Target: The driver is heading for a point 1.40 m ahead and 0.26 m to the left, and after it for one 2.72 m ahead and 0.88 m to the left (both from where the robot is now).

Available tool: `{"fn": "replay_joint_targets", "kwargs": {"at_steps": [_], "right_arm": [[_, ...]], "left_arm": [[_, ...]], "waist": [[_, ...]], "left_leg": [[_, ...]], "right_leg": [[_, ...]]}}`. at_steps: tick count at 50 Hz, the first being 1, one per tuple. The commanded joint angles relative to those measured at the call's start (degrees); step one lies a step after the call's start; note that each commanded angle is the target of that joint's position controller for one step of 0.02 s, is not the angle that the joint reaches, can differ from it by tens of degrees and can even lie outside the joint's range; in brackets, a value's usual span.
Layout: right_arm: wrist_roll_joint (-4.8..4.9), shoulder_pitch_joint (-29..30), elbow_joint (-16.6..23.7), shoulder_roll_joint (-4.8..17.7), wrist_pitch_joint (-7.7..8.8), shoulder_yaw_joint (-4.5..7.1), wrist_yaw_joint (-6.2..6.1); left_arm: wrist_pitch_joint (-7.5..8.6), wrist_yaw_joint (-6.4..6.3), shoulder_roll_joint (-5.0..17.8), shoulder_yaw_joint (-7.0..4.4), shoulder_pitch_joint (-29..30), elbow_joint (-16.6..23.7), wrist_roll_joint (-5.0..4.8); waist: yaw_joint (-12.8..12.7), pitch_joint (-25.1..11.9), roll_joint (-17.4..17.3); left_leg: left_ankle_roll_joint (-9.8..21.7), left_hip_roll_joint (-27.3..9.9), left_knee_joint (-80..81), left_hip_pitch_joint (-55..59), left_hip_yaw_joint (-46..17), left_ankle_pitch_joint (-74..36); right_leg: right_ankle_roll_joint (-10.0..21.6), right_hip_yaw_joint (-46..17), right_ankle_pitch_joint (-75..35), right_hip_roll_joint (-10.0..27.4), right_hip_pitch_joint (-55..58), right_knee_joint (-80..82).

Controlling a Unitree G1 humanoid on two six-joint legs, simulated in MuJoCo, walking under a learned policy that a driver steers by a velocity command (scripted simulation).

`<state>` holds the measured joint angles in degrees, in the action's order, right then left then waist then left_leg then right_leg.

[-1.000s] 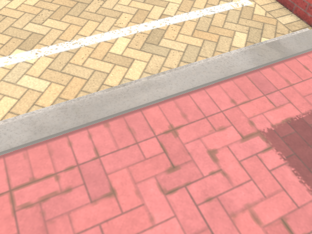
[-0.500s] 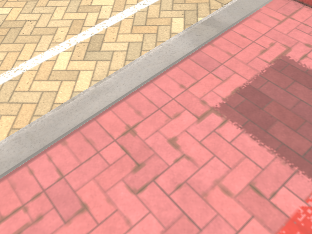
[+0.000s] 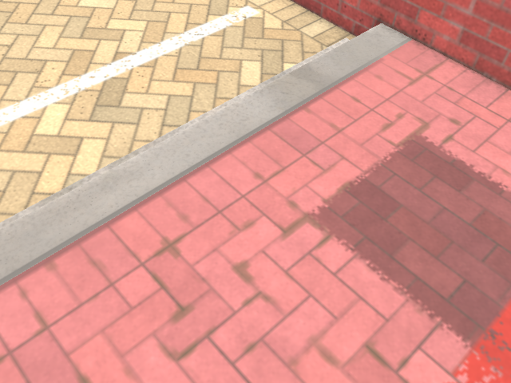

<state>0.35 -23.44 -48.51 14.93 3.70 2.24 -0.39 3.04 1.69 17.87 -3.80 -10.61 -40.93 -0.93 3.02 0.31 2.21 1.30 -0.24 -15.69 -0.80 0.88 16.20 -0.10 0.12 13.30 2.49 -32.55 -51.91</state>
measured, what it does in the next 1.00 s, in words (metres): walks ahead: right foot, then left foot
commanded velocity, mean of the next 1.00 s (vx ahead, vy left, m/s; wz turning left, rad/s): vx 0.48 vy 0.00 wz -0.01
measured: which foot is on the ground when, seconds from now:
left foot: down 0.00-0.22, up 0.24-0.74, down 0.76-1.00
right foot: up 0.00-0.20, down 0.22-0.78, up 0.80-1.00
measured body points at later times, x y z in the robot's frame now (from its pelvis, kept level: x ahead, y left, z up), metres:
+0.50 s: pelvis +0.25 -0.08 +0.00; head +0.27 -0.08 +0.45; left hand +0.30 +0.20 -0.12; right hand +0.42 -0.34 -0.10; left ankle +0.36 +0.10 -0.67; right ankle +0.23 -0.16 -0.75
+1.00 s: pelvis +0.54 -0.01 +0.00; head +0.57 +0.00 +0.45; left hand +0.68 +0.26 -0.11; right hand +0.61 -0.29 -0.11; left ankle +0.55 +0.07 -0.75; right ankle +0.60 -0.19 -0.67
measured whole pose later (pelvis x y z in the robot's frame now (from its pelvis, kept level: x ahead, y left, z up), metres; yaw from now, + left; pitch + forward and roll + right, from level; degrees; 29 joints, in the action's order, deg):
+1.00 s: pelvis +0.54 -0.01 +0.00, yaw +0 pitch +1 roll +1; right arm -0.3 -18.1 -45.8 15.4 5.3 2.5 1.8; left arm 3.4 0.0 17.8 -2.8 -11.3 -44.8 -0.5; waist 2.1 1.8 2.7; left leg 4.3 3.5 -17.8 -10.3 3.3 8.5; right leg -0.3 -2.6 12.5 6.6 -35.4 -59.1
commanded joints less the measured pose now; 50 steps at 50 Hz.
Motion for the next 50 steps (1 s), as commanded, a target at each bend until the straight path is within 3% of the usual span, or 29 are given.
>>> {"fn": "replay_joint_targets", "kwargs": {"at_steps": [1,4,7,9,10,11,12,13,14,15,16,17,18,21,24,28,32,34,36,37,38,39,40,41,42,43,44,46,50], "right_arm": [[0.11,1.94,4.06,10.05,0.51,2.18,-0.34],[0.65,-0.73,3.36,11.94,0.30,2.66,-0.25],[1.41,-0.65,2.82,12.81,-0.01,3.10,-0.20],[1.35,0.69,2.87,13.72,-0.51,3.39,-0.34],[1.03,0.30,2.90,12.58,-0.77,2.94,-0.52],[-0.29,-0.18,4.08,9.70,-0.78,1.67,-0.71],[0.17,-7.50,6.13,1.01,0.29,-0.72,-0.43],[1.76,-2.72,5.46,7.66,1.61,0.71,-0.16],[3.11,3.23,7.34,10.84,2.21,1.80,0.21],[2.46,6.00,7.89,10.18,2.57,1.47,0.09],[1.19,7.02,7.83,9.36,2.55,1.57,0.05],[0.95,5.63,7.42,8.83,2.06,1.71,0.26],[0.98,4.46,6.85,7.94,1.49,1.60,0.41],[0.33,6.09,7.31,6.31,-0.02,1.26,0.18],[-0.21,12.38,9.34,5.79,0.17,0.97,0.18],[0.18,20.82,11.46,4.14,1.45,0.14,1.36],[0.69,26.28,13.89,4.61,2.00,0.13,2.80],[0.60,26.23,14.47,5.48,2.12,0.42,3.39],[0.47,21.37,13.53,7.44,2.11,1.30,3.35],[0.35,13.75,11.42,9.36,2.05,2.48,2.93],[0.10,4.03,9.14,12.35,1.82,3.67,2.27],[-1.17,-1.69,8.28,18.57,1.62,5.08,1.98],[-0.33,-3.28,7.79,14.06,1.46,3.98,2.14],[0.01,0.71,8.08,11.32,1.43,2.92,2.03],[0.02,4.76,8.67,10.01,1.31,2.50,1.88],[-0.33,7.87,8.75,8.48,1.36,2.04,2.03],[-0.85,9.74,8.99,7.04,1.73,1.61,2.16],[-0.78,10.70,8.58,7.01,2.46,1.74,2.34],[-0.49,8.53,6.27,8.91,2.79,2.31,1.59]], "left_arm": [[1.66,0.93,0.12,0.74,11.06,6.76,-0.05],[1.71,1.47,0.76,0.89,14.02,7.96,-0.41],[1.83,1.80,2.98,0.29,13.11,8.39,-0.66],[1.74,1.31,5.61,-1.09,5.91,6.66,-0.38],[1.47,0.74,7.80,-2.43,-3.11,3.82,-0.39],[1.00,-0.07,10.95,-3.49,-13.46,1.70,-0.22],[1.08,0.19,17.03,-4.22,-16.18,0.60,0.84],[1.51,0.27,10.64,-2.59,-14.43,1.06,0.44],[1.73,0.10,8.22,-1.66,-10.02,1.14,0.44],[1.76,0.06,7.12,-1.27,-6.56,1.43,0.53],[1.81,0.19,5.72,-0.92,-4.00,1.52,0.88],[2.11,0.19,4.62,-0.60,-2.41,1.72,1.55],[2.43,0.16,4.15,-0.58,-1.65,1.62,1.51],[3.57,-0.04,4.93,-0.80,-2.33,-0.08,0.72],[3.34,-0.69,5.82,-0.94,-4.52,-1.58,0.71],[2.55,-1.33,7.61,-1.16,-8.32,-3.29,0.21],[1.28,-1.52,8.30,-1.34,-12.42,-5.69,-0.25],[0.56,-1.75,8.79,-1.58,-12.66,-6.37,-0.40],[-0.01,-2.00,9.89,-1.89,-11.43,-6.38,-0.23],[-0.43,-2.13,9.63,-1.69,-10.32,-6.26,-0.03],[-0.48,-2.35,7.66,-0.76,-10.58,-5.43,0.73],[0.60,-1.85,0.94,1.31,-17.84,-3.75,0.93],[1.94,-1.51,2.37,1.27,-16.41,-4.84,0.40],[2.71,-1.10,7.33,-0.13,-11.00,-3.27,-1.34],[3.09,-1.10,7.29,0.00,-6.83,-1.99,-1.66],[3.02,-1.29,6.55,0.01,-4.76,-1.61,-0.77],[2.44,-1.43,6.09,-0.29,-5.47,-1.96,-0.14],[1.10,-1.54,3.87,0.08,-8.16,-3.11,0.12],[0.39,-1.94,2.69,0.38,-2.43,-1.22,0.83]], "waist": [[1.85,5.07,-8.60],[2.72,6.39,-9.05],[0.56,6.79,-9.75],[-4.52,1.77,-9.90],[-8.80,-4.15,-8.85],[-12.98,-12.20,-3.79],[-7.68,-21.51,15.98],[-9.96,-19.06,11.34],[-9.00,-9.67,8.48],[-7.27,-5.67,2.82],[-5.54,-2.80,1.21],[-3.53,-2.51,2.81],[-2.59,-2.46,3.22],[-1.58,0.67,1.51],[-3.19,3.24,0.10],[-6.60,4.43,-0.36],[-8.17,5.29,-0.16],[-7.11,4.48,0.65],[-3.94,0.85,2.49],[0.37,-4.04,2.13],[4.35,-11.73,0.36],[2.10,-21.20,-12.82],[3.43,-25.03,-15.97],[3.39,-15.39,-11.89],[1.87,-8.99,-7.94],[0.09,-4.39,-4.96],[-1.96,-2.78,-5.95],[-3.86,-2.57,-7.13],[-3.35,0.71,-5.43]], "left_leg": [[9.14,-10.74,9.07,-0.61,-6.98,-10.53],[8.99,-12.21,9.36,-2.97,-6.03,-11.27],[7.97,-15.13,7.39,0.34,-6.35,-16.22],[6.22,-14.18,-2.33,1.56,-3.58,-35.40],[4.72,-11.66,-13.46,-1.53,-1.12,-41.96],[2.55,-9.23,-30.78,-13.21,0.10,-29.01],[-0.95,2.39,-52.32,-32.17,-1.78,11.81],[-0.33,1.12,-59.14,-38.01,-9.39,15.52],[0.76,-1.98,-60.46,-42.28,-7.59,11.14],[1.21,-4.89,-58.23,-40.62,-6.06,6.03],[1.02,-6.65,-54.94,-38.84,-5.62,2.36],[0.99,-8.21,-53.27,-35.33,-6.19,-0.41],[0.60,-8.57,-52.09,-33.45,-6.01,-1.62],[-1.23,-9.09,-47.09,-35.04,-4.94,-4.30],[-2.75,-9.10,-37.05,-39.33,-4.49,-12.86],[-2.53,-6.43,-22.46,-36.31,-1.52,-22.82],[-0.83,-4.90,-15.88,-37.72,-1.70,-21.24],[0.75,-4.00,-13.94,-36.94,-1.62,-16.75],[2.66,-1.37,-13.19,-29.12,0.41,-12.19],[4.34,0.65,-11.83,-18.69,2.35,-12.90],[6.88,-3.54,-14.49,-1.90,-1.62,-14.81],[16.25,-19.07,-13.11,22.06,-28.25,-5.84],[18.33,-22.43,-3.38,25.27,-44.33,0.47],[15.21,-20.68,-1.98,18.61,-36.55,3.80],[13.52,-18.52,-0.93,9.81,-28.63,0.60],[12.74,-16.17,0.89,1.71,-23.08,-4.75],[11.95,-14.10,2.75,-3.58,-19.17,-8.66],[12.68,-12.56,5.85,-8.45,-15.19,-12.91],[13.13,-11.67,8.76,-9.26,-9.17,-18.52]], "right_leg": [[-1.53,1.79,-8.17,0.53,-6.20,9.33],[-0.91,2.56,-11.16,-0.67,-0.43,16.28],[1.65,1.45,-9.40,-0.70,1.95,19.86],[4.15,3.20,-7.96,-3.16,12.30,21.55],[5.78,4.30,-7.68,-4.58,24.47,21.82],[8.68,-5.40,-4.81,4.02,41.63,20.03],[18.25,-36.92,13.49,19.04,56.36,29.54],[17.14,-44.34,20.70,18.93,52.41,37.88],[14.72,-35.50,17.13,17.66,45.34,37.92],[13.65,-28.42,9.23,15.42,38.00,37.98],[13.17,-22.89,2.95,12.81,31.90,38.87],[12.85,-19.41,-0.72,11.07,27.94,40.28],[13.31,-17.50,-2.57,10.26,25.86,41.93],[14.63,-12.43,-7.26,9.89,21.82,45.41],[14.26,-8.79,-10.19,8.91,23.13,46.62],[12.26,-4.29,-12.30,7.47,24.83,46.32],[11.68,-4.83,-14.23,10.56,32.82,42.96],[10.67,-5.27,-19.00,12.08,36.95,39.92],[9.31,-4.59,-33.79,11.68,38.91,33.47],[7.99,-2.51,-42.07,9.32,37.47,24.15],[6.08,-0.68,-35.69,6.63,28.74,10.51],[1.65,1.25,-9.57,-2.54,4.56,-13.09],[1.29,-6.85,19.05,-6.21,-4.49,-21.73],[1.99,-7.92,16.95,-2.52,-10.11,-25.25],[2.43,-5.65,11.76,0.66,-10.20,-23.04],[2.21,-4.50,7.76,2.79,-8.54,-19.08],[2.03,-4.88,4.70,4.67,-4.93,-15.88],[0.93,-4.31,2.09,5.27,-0.62,-13.54],[-1.32,-3.74,-6.42,6.08,-5.13,-3.03]]}}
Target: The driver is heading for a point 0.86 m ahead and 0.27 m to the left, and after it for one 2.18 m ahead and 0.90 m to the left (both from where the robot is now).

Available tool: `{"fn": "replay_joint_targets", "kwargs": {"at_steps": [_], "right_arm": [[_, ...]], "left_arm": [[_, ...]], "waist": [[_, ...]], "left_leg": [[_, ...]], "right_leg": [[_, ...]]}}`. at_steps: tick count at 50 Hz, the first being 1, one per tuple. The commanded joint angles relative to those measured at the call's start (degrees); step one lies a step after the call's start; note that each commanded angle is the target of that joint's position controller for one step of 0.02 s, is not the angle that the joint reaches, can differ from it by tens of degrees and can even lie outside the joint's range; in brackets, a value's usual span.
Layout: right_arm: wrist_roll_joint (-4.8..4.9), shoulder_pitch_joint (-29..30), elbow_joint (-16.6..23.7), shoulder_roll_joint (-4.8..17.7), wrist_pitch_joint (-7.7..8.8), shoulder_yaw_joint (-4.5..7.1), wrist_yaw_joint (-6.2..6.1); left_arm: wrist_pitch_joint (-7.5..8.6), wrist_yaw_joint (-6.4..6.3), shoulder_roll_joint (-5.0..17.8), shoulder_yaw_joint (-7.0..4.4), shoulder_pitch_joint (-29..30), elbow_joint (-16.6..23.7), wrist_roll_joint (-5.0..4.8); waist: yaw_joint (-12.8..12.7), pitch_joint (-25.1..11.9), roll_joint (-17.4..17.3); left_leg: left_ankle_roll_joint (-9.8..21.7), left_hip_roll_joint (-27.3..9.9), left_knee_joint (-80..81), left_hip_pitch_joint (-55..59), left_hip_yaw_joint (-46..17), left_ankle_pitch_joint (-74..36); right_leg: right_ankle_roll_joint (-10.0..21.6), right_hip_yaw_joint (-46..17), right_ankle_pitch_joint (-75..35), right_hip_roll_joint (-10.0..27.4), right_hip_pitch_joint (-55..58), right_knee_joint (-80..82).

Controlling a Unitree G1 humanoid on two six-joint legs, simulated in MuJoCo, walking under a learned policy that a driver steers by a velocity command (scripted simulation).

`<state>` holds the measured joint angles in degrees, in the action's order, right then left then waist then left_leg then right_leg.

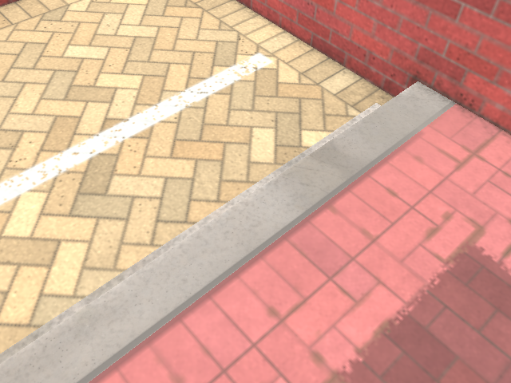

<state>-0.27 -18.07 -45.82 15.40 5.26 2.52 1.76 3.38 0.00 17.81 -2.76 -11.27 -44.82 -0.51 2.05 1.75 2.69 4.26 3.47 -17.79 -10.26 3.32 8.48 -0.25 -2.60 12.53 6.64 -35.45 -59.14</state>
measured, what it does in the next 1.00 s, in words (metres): walks ahead, turning left: right foot, then left foot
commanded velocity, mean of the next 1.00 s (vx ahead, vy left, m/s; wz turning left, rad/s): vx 0.50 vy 0.00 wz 0.31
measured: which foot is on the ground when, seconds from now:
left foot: down 0.00-0.30, up 0.32-0.84, down 0.86-1.00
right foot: up 0.00-0.28, down 0.30-0.90, up 0.92-1.00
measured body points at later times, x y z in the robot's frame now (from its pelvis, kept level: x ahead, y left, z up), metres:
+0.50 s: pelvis +0.28 -0.07 +0.00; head +0.30 -0.08 +0.45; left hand +0.35 +0.21 -0.12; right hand +0.40 -0.34 -0.13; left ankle +0.27 +0.09 -0.66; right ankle +0.30 -0.16 -0.75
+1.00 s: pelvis +0.57 +0.05 -0.02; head +0.58 +0.06 +0.43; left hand +0.54 +0.31 -0.16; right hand +0.74 -0.17 -0.14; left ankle +0.60 +0.14 -0.75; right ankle +0.47 -0.14 -0.64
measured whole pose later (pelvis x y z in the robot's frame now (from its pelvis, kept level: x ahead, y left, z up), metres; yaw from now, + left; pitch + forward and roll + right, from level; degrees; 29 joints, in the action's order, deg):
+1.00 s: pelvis +0.57 +0.05 -0.02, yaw +21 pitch +1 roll +1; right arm -2.2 -15.7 -49.6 15.2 6.8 2.7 1.9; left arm 5.9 3.1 14.3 -0.3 -18.6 -51.6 6.0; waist 2.2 -0.1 1.0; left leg 5.2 6.7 -32.2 -21.9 -1.0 11.1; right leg 1.0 -1.8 23.2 3.9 -16.2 -70.0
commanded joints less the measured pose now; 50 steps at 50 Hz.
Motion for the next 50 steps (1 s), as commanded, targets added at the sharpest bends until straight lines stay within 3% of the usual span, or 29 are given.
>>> {"fn": "replay_joint_targets", "kwargs": {"at_steps": [1,4,9,12,13,14,15,16,17,18,19,20,22,24,29,30,31,32,34,38,41,43,44,45,46,47,48,49,50], "right_arm": [[0.28,2.58,3.17,8.59,1.03,2.06,-0.82],[0.72,0.50,1.98,9.75,0.46,2.27,-1.34],[1.39,-3.84,-0.98,10.94,-0.88,2.76,-1.66],[1.64,-3.09,-1.69,11.98,-1.83,3.30,-2.14],[1.69,-1.87,-1.58,12.26,-2.15,3.36,-2.28],[1.52,-1.97,-1.59,10.88,-2.46,2.81,-2.32],[0.38,-2.51,-0.29,7.83,-2.40,1.40,-2.37],[0.56,-9.91,0.70,0.89,-1.25,-0.60,-1.90],[1.93,-6.63,-0.39,6.77,-0.29,0.68,-1.74],[3.29,-1.70,1.24,9.89,0.22,1.76,-1.60],[3.03,1.11,1.91,9.50,0.29,1.74,-1.83],[2.21,2.50,2.09,8.94,-0.01,2.02,-2.01],[2.25,-0.13,1.26,7.01,-1.52,2.19,-2.00],[2.27,-0.20,1.42,5.07,-2.74,2.01,-2.07],[1.70,5.57,3.93,3.75,-2.98,1.77,-1.51],[-7.06,2.04,1.05,0.03,-1.93,-1.33,2.08],[-6.66,3.32,1.08,-0.30,-1.55,-0.83,3.31],[-5.44,6.47,1.97,0.89,-1.19,-0.81,3.81],[-4.03,12.03,3.48,2.17,-0.89,-0.75,3.94],[-3.51,16.62,5.37,2.03,-1.79,-1.35,3.26],[-3.01,15.51,5.72,3.93,-1.45,-0.54,2.60],[-1.53,7.71,4.12,6.98,-0.29,1.04,1.67],[-1.61,-2.47,0.92,9.76,0.00,2.60,0.48],[-1.16,-16.03,-1.83,12.53,-0.41,3.65,-0.96],[-2.73,-23.29,-5.33,11.87,-0.77,3.06,-0.76],[-3.46,-21.93,-7.17,12.63,1.00,4.12,-0.67],[-1.93,-15.33,-6.22,11.19,1.85,3.93,-0.48],[-1.27,-10.43,-5.88,6.17,2.51,1.81,-0.07],[-1.22,-5.91,-5.37,2.54,2.83,0.45,0.41]], "left_arm": [[0.24,-0.11,2.34,-0.50,0.12,3.10,0.39],[1.01,0.60,0.99,0.07,6.05,4.42,0.18],[1.74,2.08,1.70,0.09,13.08,7.11,-0.42],[2.06,2.66,3.34,-0.50,11.19,7.13,-0.34],[2.14,2.55,4.45,-1.15,7.21,6.11,-0.22],[2.19,2.07,6.84,-2.55,-0.76,3.63,0.00],[2.10,1.40,10.93,-3.87,-11.01,1.81,0.60],[1.71,1.32,15.44,-4.85,-13.89,0.83,0.77],[1.70,1.30,9.26,-3.33,-14.17,1.26,0.19],[1.81,1.07,7.04,-2.55,-10.46,1.53,0.29],[1.90,0.99,5.69,-2.12,-6.57,1.88,0.49],[2.11,1.06,3.84,-1.69,-3.67,1.88,0.61],[2.98,1.10,2.37,-1.49,-1.33,1.45,1.28],[3.72,0.97,3.10,-1.88,-0.90,0.35,1.23],[3.36,-0.12,4.97,-2.54,-1.71,-1.55,1.40],[4.89,1.37,-2.43,0.31,-6.74,-1.86,8.17],[5.06,1.89,-1.07,-0.06,-10.07,-3.56,7.92],[4.96,2.11,0.54,-0.03,-10.20,-3.91,7.50],[4.52,2.27,2.01,0.28,-11.33,-4.58,6.66],[3.63,2.20,3.79,0.29,-13.54,-6.63,6.21],[3.23,1.71,6.48,-0.83,-13.51,-7.39,6.23],[3.01,1.47,7.92,-1.31,-12.58,-7.33,6.84],[3.26,2.12,5.11,-0.17,-14.52,-7.27,8.90],[4.12,3.52,-1.71,2.63,-20.35,-4.27,10.52],[3.76,5.48,0.80,1.95,-14.74,-5.19,7.29],[3.89,5.31,-0.02,1.80,-3.08,-1.54,4.37],[4.29,3.97,1.92,1.44,1.50,-0.09,4.83],[4.21,2.32,2.52,1.34,-0.57,0.65,6.51],[3.93,1.32,0.19,1.97,-1.96,0.60,6.85]], "waist": [[-1.79,-0.35,-5.79],[0.47,0.93,-5.71],[2.55,2.68,-5.84],[0.35,1.10,-6.90],[-2.24,-1.33,-7.28],[-5.97,-6.50,-6.17],[-9.74,-15.29,-1.08],[-6.02,-22.12,13.97],[-9.02,-21.47,8.75],[-8.67,-12.91,5.99],[-6.93,-8.77,2.44],[-5.54,-5.15,1.74],[-2.88,-3.69,3.47],[-1.89,-1.78,1.98],[-2.81,0.82,0.46],[-3.21,0.19,-1.41],[-4.15,2.14,-1.01],[-4.40,2.01,-1.14],[-5.17,1.96,-0.68],[-4.83,3.94,0.93],[-2.25,3.26,2.61],[2.78,-1.21,2.10],[5.08,-8.63,0.24],[6.04,-25.06,-11.47],[10.30,-25.56,-6.39],[11.85,-10.14,-4.31],[10.10,-2.50,-6.26],[5.43,-4.03,-7.18],[1.69,-2.49,-6.71]], "left_leg": [[9.48,-14.69,11.02,0.86,-10.14,-10.84],[7.77,-13.32,11.27,1.59,-6.84,-9.69],[7.24,-17.03,8.14,9.77,-7.88,-9.56],[5.79,-18.78,3.34,14.15,-8.50,-17.65],[4.88,-17.73,-1.49,14.12,-7.35,-26.22],[3.43,-14.59,-11.41,11.00,-5.73,-31.23],[1.32,-11.17,-28.13,0.03,-3.74,-18.70],[-2.68,-0.37,-48.12,-23.55,-3.29,19.07],[-2.35,-1.91,-55.23,-29.96,-11.63,25.18],[-1.71,-4.54,-56.57,-33.44,-11.42,20.61],[-1.82,-7.51,-54.50,-32.07,-9.85,15.38],[-2.18,-9.11,-51.32,-30.50,-9.78,11.67],[-2.78,-10.92,-48.92,-24.77,-10.19,7.45],[-3.52,-11.26,-47.26,-25.18,-10.15,5.50],[-4.51,-10.68,-33.95,-29.16,-9.18,-7.70],[-4.11,-10.42,-33.62,-31.94,-8.00,-12.28],[-3.79,-10.86,-32.78,-35.52,-9.51,-12.29],[-3.46,-10.68,-30.79,-36.73,-8.78,-12.85],[-2.38,-9.36,-26.17,-35.33,-5.74,-13.91],[-0.19,-6.88,-19.90,-32.29,-2.95,-8.47],[1.71,-2.79,-16.99,-26.65,-0.41,-1.69],[4.60,2.58,-14.57,-10.40,2.79,-5.90],[8.07,2.66,-21.02,9.19,-0.31,-11.24],[19.88,-9.09,-19.16,41.45,-23.92,-9.93],[22.08,-17.53,-6.50,44.54,-43.99,-9.95],[15.49,-16.31,-2.52,35.86,-38.76,-2.89],[13.93,-14.85,-1.13,23.13,-34.00,1.58],[14.18,-13.61,-0.58,14.26,-31.63,0.83],[13.96,-12.89,0.98,4.03,-28.63,-1.92]], "right_leg": [[-1.29,-0.73,-9.13,1.74,-2.54,8.27],[-1.14,1.01,-17.37,-0.04,-0.17,19.73],[0.57,1.14,-15.76,-1.77,-1.22,27.93],[2.91,1.90,-9.28,-3.12,2.65,30.21],[4.06,3.62,-8.39,-4.83,8.87,31.52],[5.70,4.62,-9.33,-6.06,21.16,32.54],[9.18,-4.90,-11.19,3.01,38.87,30.20],[17.96,-31.28,0.41,16.29,58.03,35.34],[17.21,-36.51,8.56,16.28,56.61,40.41],[14.43,-27.71,7.65,14.80,49.82,41.70],[12.83,-21.02,3.48,12.68,42.55,43.05],[11.89,-16.01,-0.46,10.60,36.54,45.11],[11.04,-9.33,-5.33,8.50,30.16,48.66],[11.49,-4.31,-10.28,8.44,27.48,50.94],[10.41,5.87,-16.68,6.79,29.30,52.44],[14.93,5.74,-14.76,10.30,32.64,53.83],[15.29,6.07,-15.86,11.24,35.98,53.39],[14.88,7.72,-16.97,10.67,37.46,53.03],[13.43,11.28,-19.08,9.34,38.75,52.68],[12.10,13.93,-25.75,10.64,43.37,51.67],[11.29,16.14,-42.48,11.75,47.59,46.07],[8.63,20.07,-56.13,9.11,42.25,32.43],[5.77,20.22,-50.30,6.89,29.98,18.27],[-0.20,17.03,-19.85,-0.07,6.37,0.04],[-1.12,7.51,17.57,-9.00,-2.42,-14.83],[1.04,-1.21,15.53,-7.53,-13.67,-19.15],[1.63,-3.32,13.02,-3.78,-14.89,-19.97],[2.48,-4.64,10.65,-2.35,-9.15,-17.03],[2.96,-4.50,8.16,-0.63,-3.16,-14.14]]}}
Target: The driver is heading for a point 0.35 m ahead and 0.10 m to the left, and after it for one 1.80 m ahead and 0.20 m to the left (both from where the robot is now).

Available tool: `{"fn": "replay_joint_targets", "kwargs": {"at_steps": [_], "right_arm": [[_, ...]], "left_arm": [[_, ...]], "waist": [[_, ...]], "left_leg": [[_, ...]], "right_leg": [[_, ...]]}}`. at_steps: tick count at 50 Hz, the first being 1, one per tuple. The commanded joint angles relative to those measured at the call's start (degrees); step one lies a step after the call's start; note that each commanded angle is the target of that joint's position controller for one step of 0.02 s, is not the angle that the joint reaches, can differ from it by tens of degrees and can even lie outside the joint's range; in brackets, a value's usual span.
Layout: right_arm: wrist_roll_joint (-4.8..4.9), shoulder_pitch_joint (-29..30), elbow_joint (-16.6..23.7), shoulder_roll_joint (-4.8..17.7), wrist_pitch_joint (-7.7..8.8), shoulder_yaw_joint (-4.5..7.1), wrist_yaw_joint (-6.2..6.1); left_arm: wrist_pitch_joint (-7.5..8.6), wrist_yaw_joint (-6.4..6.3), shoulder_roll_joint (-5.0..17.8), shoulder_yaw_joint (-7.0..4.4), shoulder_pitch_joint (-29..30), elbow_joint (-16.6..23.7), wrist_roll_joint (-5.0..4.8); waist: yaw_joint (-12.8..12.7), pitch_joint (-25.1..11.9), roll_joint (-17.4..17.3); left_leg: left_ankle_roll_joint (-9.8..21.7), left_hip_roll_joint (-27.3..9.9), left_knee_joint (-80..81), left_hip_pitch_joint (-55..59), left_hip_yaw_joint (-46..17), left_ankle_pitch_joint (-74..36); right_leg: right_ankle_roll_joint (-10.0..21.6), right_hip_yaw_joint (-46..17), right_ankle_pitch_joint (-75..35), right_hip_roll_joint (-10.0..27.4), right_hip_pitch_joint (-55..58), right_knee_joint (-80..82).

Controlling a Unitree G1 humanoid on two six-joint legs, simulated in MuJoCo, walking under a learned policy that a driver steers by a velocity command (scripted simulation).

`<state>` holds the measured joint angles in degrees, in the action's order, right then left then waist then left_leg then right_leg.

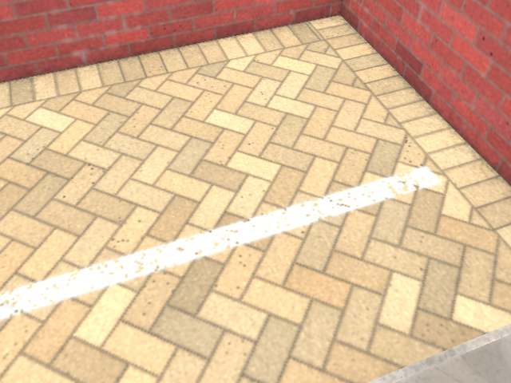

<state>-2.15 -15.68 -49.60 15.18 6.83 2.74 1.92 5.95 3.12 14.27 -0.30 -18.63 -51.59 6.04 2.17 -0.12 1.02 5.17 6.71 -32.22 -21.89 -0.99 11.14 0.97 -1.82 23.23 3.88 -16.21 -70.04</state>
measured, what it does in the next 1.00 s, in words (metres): walks ahead, turning left: right foot, then left foot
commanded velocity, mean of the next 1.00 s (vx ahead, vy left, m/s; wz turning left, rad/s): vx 0.22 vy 0.00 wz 0.33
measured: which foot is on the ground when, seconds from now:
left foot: down 0.00-0.30, up 0.32-0.56, down 0.58-1.00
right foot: up 0.00-0.28, down 0.30-1.00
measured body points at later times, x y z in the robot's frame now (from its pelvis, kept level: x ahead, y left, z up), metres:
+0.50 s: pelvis +0.25 -0.03 +0.02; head +0.26 -0.03 +0.47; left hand +0.27 +0.25 -0.09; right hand +0.46 -0.24 -0.08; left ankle +0.19 +0.09 -0.65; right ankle +0.31 -0.13 -0.73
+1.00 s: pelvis +0.29 -0.01 +0.01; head +0.31 +0.00 +0.46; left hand +0.36 +0.27 -0.10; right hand +0.53 -0.21 -0.08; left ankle +0.24 +0.09 -0.73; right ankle +0.31 -0.13 -0.73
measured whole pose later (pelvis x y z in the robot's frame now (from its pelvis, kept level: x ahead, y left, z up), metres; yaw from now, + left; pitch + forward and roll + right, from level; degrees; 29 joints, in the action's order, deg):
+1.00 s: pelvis +0.29 -0.01 +0.01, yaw +19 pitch +1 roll -1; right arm -0.1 -9.8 -38.2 16.1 1.6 3.7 4.4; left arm 4.3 4.3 15.2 -1.5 -9.3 -42.4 -0.2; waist 0.4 1.5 0.0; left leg -0.2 -1.7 -31.6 -14.3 1.5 18.2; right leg -0.4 6.1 17.2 2.1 -13.1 -29.5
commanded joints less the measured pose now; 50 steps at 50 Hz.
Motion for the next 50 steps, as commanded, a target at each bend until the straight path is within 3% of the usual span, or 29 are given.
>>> {"fn": "replay_joint_targets", "kwargs": {"at_steps": [1,2,4,6,8,11,13,14,15,16,17,18,19,20,21,23,25,26,27,29,30,31,32,34,36,37,38,40,50], "right_arm": [[0.31,-3.85,0.07,1.13,1.05,-0.82,0.63],[0.03,-0.82,1.49,0.77,1.24,-1.17,0.88],[-0.48,2.61,3.87,4.05,1.92,-0.59,1.30],[-1.31,0.48,3.52,6.11,2.15,-0.08,2.14],[-0.98,-4.64,2.31,8.63,1.83,1.13,3.31],[-1.70,-7.64,3.32,9.70,0.53,1.74,4.40],[-1.07,-5.64,4.86,9.50,0.25,1.91,3.85],[-0.96,-4.34,5.82,9.01,0.60,1.68,3.65],[-0.47,-3.49,8.23,3.50,1.16,-0.04,3.89],[-0.87,-12.64,9.30,-2.92,2.26,-1.55,2.97],[-0.74,-8.93,9.07,3.93,1.54,0.26,2.65],[-0.39,-6.13,8.47,6.01,0.40,0.74,1.05],[-1.42,-5.40,7.81,6.47,-0.65,0.74,-0.48],[-2.98,-4.80,7.63,4.71,-1.28,0.20,-1.06],[-4.19,-2.71,8.23,2.83,-1.58,-0.70,-0.86],[-3.14,-4.73,7.20,0.41,-2.51,-1.53,1.68],[-1.39,-5.87,6.19,-0.23,-3.26,-1.86,4.37],[-0.99,-6.84,5.95,-0.84,-3.45,-2.09,5.49],[-0.41,-8.10,6.02,1.21,-3.16,-1.22,5.52],[1.19,-8.93,6.54,5.37,-1.94,0.31,4.23],[2.02,-5.13,9.57,9.25,-1.32,1.24,2.95],[3.34,5.01,13.53,13.16,-1.11,1.65,3.11],[2.19,10.02,15.18,11.35,-1.85,1.62,3.30],[1.82,9.51,15.68,10.13,-2.83,2.03,2.46],[2.58,9.09,15.78,7.04,-3.63,1.43,2.50],[2.52,6.72,15.24,6.88,-3.94,1.59,2.62],[2.28,3.75,14.24,6.87,-3.76,1.50,2.78],[2.11,5.33,15.07,7.13,-4.01,2.10,2.74],[2.11,5.69,14.86,7.61,-4.65,2.88,2.26]], "left_arm": [[0.66,-2.44,1.21,0.25,3.94,7.38,0.10],[-0.06,-2.73,0.85,0.44,3.21,7.63,-0.29],[-0.88,-3.12,3.39,0.14,3.40,8.01,-1.36],[-1.37,-3.09,1.84,1.07,8.03,9.70,-2.02],[-2.02,-2.40,1.05,1.96,13.47,11.47,-2.41],[-0.78,-2.09,4.10,1.31,17.52,12.81,-2.11],[0.87,-3.02,6.76,0.29,15.90,12.33,-3.50],[1.81,-3.62,9.92,-0.96,8.95,10.41,-4.50],[2.82,-4.41,13.68,-1.92,-3.03,8.28,-5.08],[2.35,-3.81,16.36,-2.33,-11.14,7.82,-3.70],[1.53,-3.23,15.42,-3.30,-11.43,7.17,-1.28],[1.25,-3.08,13.76,-3.52,-3.96,8.58,-2.81],[0.63,-3.07,6.65,-1.39,2.81,10.40,-4.04],[0.30,-3.43,2.75,-0.11,5.95,11.43,-4.58],[0.19,-3.93,1.87,0.08,7.80,11.72,-4.44],[0.65,-4.41,2.96,-0.34,10.91,12.54,-4.24],[0.91,-2.99,7.47,-1.85,13.21,12.23,-5.15],[0.39,-1.77,8.37,-2.08,14.19,11.92,-4.81],[0.29,-0.85,9.16,-2.06,15.45,11.61,-4.48],[0.02,1.39,7.72,-1.31,14.43,10.46,-5.67],[0.41,2.16,4.72,-0.67,8.76,9.40,-6.26],[0.62,1.31,4.95,-1.43,-2.92,7.64,-6.58],[0.57,-0.23,7.91,-2.16,-0.71,8.13,-6.54],[-0.09,-1.70,9.34,-3.05,6.96,11.55,-5.64],[-0.24,-0.73,7.00,-2.15,6.04,10.92,-6.86],[-0.22,0.05,6.72,-2.04,6.54,11.02,-7.12],[-0.55,0.40,7.44,-2.46,8.39,12.13,-7.13],[-0.47,1.06,7.30,-2.44,7.41,11.77,-6.59],[-1.10,1.07,7.57,-3.02,9.01,12.68,-6.26]], "waist": [[-2.00,-0.50,-3.95],[-3.74,0.01,-2.64],[-4.28,0.36,-2.13],[-2.92,1.53,-1.97],[-0.02,1.88,-3.37],[1.35,0.15,-4.11],[-1.40,-0.15,-3.11],[-4.73,-2.39,-2.32],[-8.32,-13.16,5.34],[-5.71,-27.57,17.52],[-8.04,-19.24,7.94],[-5.44,-9.97,4.99],[-3.05,-8.67,1.54],[-1.45,-7.94,3.47],[-0.37,-6.77,3.24],[1.43,-7.06,0.68],[2.65,-5.40,1.33],[2.98,-5.26,2.68],[4.69,-4.10,1.58],[5.77,-5.59,0.49],[2.44,-8.82,-2.18],[-6.55,-10.60,-6.58],[-6.09,-9.03,-4.17],[-3.84,-7.02,-3.86],[-3.42,-4.34,-1.99],[-2.12,-3.65,-1.30],[-1.14,-4.02,-1.21],[-1.63,-4.34,-1.81],[-1.83,-3.68,-1.66]], "left_leg": [[13.03,-15.56,17.87,6.94,-23.40,-5.18],[13.34,-15.11,19.88,2.49,-22.96,-3.34],[12.10,-12.80,21.40,-3.73,-18.98,-1.52],[10.41,-9.64,20.71,-8.87,-14.92,-6.21],[10.11,-9.36,18.39,-7.19,-15.89,-8.18],[10.27,-11.36,13.08,-1.00,-20.27,-10.27],[7.12,-10.40,7.35,1.60,-22.21,-16.63],[3.62,-7.40,1.00,-0.17,-21.78,-21.62],[-1.94,-1.04,-15.10,-4.34,-15.38,-16.99],[-6.87,7.20,-35.90,-14.64,-8.40,29.32],[-7.85,0.89,-47.02,-22.97,-7.91,29.40],[-8.26,-4.02,-50.05,-23.62,-6.53,23.86],[-8.08,-7.28,-46.88,-19.57,-5.39,19.84],[-8.57,-9.54,-43.24,-15.80,-5.84,18.03],[-9.34,-10.97,-39.44,-13.01,-4.58,18.38],[-11.46,-11.20,-31.26,-4.13,-1.79,14.86],[-14.21,-10.12,-17.54,5.52,3.61,11.62],[-14.54,-9.44,-15.22,10.07,4.64,8.89],[-13.48,-8.32,-9.40,12.44,4.78,-0.24],[-9.68,-8.45,2.23,18.75,3.48,-14.70],[-3.43,-14.11,2.88,22.40,-1.49,-33.96],[6.58,-19.72,3.96,18.36,-7.63,-38.71],[7.37,-19.26,3.97,11.59,-7.01,-29.56],[2.63,-15.06,4.59,7.53,-4.53,-14.72],[-0.95,-12.98,4.32,7.28,-2.60,-8.71],[-2.19,-11.69,3.93,8.09,-1.34,-7.05],[-2.79,-10.63,3.72,8.93,-0.65,-7.29],[-3.17,-10.43,3.36,9.59,0.19,-10.75],[-4.40,-9.69,4.34,10.06,1.28,-13.10]], "right_leg": [[1.56,-5.16,-3.05,2.89,-16.42,-1.19],[0.86,-4.36,-2.15,2.57,-15.25,0.86],[-1.32,-1.99,-6.04,2.46,-13.04,9.10],[-3.44,1.32,-12.65,1.53,-7.38,21.32],[-4.20,2.53,-18.92,-0.27,-5.06,29.74],[-3.67,2.93,-22.24,-3.09,-3.86,33.61],[-0.80,3.03,-22.99,-4.20,1.30,39.23],[2.51,2.75,-28.81,-3.32,10.52,40.70],[12.63,-6.66,-49.64,7.38,26.77,40.17],[31.34,-28.12,-72.17,24.76,43.89,42.47],[29.49,-35.12,-62.23,26.30,35.37,46.77],[24.11,-26.75,-53.10,22.88,23.92,47.30],[19.34,-18.93,-48.00,19.26,15.98,49.90],[16.96,-13.86,-50.58,15.79,11.22,51.25],[15.14,-9.80,-49.18,12.64,7.57,53.06],[12.38,-2.52,-45.41,7.61,0.45,54.40],[9.97,3.83,-41.68,3.19,-6.91,53.90],[8.98,4.43,-38.87,2.52,-10.07,51.17],[8.58,2.71,-38.33,4.02,-12.03,48.93],[6.46,-0.14,-37.78,5.52,-11.40,43.34],[1.34,1.58,-29.60,3.63,-9.53,40.96],[-2.22,5.54,-15.46,0.40,-4.03,39.99],[-3.19,7.02,-11.72,-1.06,0.08,39.68],[-1.11,7.40,-15.18,-0.92,1.32,39.07],[-0.83,5.76,-16.86,0.01,1.18,43.53],[-0.29,5.47,-18.73,-0.12,1.12,44.32],[0.24,6.16,-20.78,-0.79,1.63,42.57],[-0.29,5.87,-22.64,-0.17,2.92,43.65],[-1.48,6.38,-24.45,-0.36,6.41,43.64]]}}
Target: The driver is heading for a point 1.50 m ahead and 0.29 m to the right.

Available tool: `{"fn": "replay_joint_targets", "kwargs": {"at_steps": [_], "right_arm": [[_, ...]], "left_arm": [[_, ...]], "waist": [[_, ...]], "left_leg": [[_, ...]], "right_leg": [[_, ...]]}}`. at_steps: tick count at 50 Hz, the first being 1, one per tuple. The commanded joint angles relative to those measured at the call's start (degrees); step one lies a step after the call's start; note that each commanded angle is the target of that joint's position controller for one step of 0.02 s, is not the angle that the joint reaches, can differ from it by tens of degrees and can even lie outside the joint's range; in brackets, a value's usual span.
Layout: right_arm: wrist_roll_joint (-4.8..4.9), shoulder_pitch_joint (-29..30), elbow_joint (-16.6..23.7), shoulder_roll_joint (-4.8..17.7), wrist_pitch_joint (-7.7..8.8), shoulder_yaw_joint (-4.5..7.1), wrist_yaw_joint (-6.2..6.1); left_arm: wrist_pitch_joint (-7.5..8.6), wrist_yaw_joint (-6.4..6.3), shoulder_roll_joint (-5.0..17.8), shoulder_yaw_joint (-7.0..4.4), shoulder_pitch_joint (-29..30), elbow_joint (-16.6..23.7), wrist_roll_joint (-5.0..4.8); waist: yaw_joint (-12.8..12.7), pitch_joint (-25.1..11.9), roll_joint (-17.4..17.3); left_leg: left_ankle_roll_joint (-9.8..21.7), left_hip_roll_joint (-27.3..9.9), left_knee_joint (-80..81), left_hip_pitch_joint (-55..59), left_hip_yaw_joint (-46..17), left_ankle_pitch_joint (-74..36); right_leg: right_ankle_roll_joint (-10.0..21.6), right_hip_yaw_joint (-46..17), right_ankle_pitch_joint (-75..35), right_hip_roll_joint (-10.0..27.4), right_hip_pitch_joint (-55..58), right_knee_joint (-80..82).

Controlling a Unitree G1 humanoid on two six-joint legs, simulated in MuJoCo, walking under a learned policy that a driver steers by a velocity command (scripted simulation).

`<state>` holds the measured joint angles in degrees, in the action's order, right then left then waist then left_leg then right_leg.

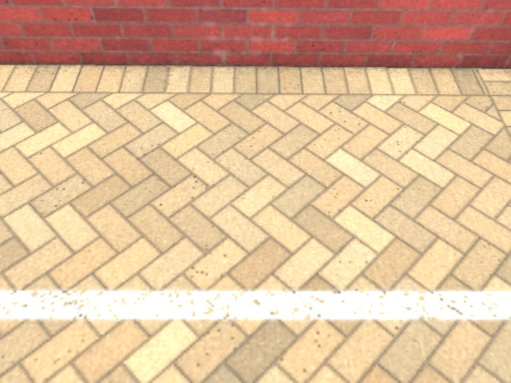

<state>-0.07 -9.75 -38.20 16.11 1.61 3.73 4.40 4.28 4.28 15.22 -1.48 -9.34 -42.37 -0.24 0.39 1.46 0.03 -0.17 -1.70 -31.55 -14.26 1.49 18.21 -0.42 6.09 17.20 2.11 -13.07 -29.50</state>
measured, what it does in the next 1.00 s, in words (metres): stands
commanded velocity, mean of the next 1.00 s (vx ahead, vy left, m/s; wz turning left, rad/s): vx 0.01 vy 0.00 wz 0.01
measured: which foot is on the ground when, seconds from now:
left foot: down 0.00-1.00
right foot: down 0.00-1.00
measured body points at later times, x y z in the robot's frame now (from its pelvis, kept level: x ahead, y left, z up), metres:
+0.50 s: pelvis +0.00 +0.01 +0.01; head +0.02 +0.01 +0.46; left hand +0.13 +0.26 -0.11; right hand +0.11 -0.26 -0.11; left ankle -0.02 +0.12 -0.73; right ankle -0.02 -0.12 -0.73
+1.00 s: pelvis +0.00 +0.01 +0.01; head +0.02 +0.01 +0.46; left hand +0.07 +0.26 -0.13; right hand +0.07 -0.25 -0.12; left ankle -0.02 +0.12 -0.73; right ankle -0.02 -0.12 -0.73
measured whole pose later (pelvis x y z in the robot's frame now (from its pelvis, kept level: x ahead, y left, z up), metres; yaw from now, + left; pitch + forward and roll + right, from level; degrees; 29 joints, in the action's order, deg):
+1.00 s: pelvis +0.00 +0.01 +0.01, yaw -1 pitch -2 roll +0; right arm -0.4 -14.6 -48.2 13.6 -0.4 3.5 4.7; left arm -0.3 3.4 13.0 -2.2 -12.8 -52.3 0.6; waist -0.2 4.0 0.1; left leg 0.8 -0.3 -20.8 -6.4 3.0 12.7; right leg -1.4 4.8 12.0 2.9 -6.4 -20.3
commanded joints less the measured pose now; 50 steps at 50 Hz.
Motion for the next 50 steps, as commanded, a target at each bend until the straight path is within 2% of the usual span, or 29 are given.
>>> {"fn": "replay_joint_targets", "kwargs": {"at_steps": [1,25,50], "right_arm": [[0.02,-0.30,3.33,6.73,0.51,1.92,-0.26],[-0.09,-3.08,-1.40,5.80,-0.52,1.57,-0.42],[-0.35,-7.03,-8.11,3.69,-1.59,1.24,0.24]], "left_arm": [[0.51,-0.09,6.64,-1.89,-0.13,3.49,0.04],[-1.29,-0.44,5.89,-2.51,-1.57,0.31,0.51],[-4.38,-0.99,3.59,-1.96,-5.00,-8.55,0.87]], "waist": [[-0.07,-5.13,-0.60],[-0.12,-1.71,-0.12],[-0.61,0.68,-0.04]], "left_leg": [[0.91,-1.24,3.92,2.43,-1.12,-19.86],[1.06,-0.33,9.60,6.43,0.19,-17.63],[1.23,0.75,13.76,9.81,0.85,-18.90]], "right_leg": [[-0.13,-1.52,-18.25,1.36,3.54,3.27],[-0.66,-1.20,-12.96,0.59,4.28,8.42],[-1.06,-0.39,-11.23,-0.13,4.81,12.94]]}}
Keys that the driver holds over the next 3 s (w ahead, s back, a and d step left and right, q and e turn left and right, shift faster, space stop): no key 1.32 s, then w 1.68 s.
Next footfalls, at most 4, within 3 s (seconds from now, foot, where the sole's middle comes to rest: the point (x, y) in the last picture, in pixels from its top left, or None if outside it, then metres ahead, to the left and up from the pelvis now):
2.02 left None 0.41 0.06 -0.91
2.42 right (335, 357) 0.60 -0.22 -0.91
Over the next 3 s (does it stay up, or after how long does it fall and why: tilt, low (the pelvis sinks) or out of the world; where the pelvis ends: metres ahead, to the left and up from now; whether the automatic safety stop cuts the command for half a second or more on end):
stays up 0.75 -0.11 -0.15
